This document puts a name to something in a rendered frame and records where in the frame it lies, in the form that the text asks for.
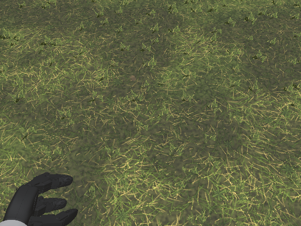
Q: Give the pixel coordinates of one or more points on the left robot hand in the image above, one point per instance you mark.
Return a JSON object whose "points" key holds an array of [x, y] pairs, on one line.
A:
{"points": [[28, 207]]}

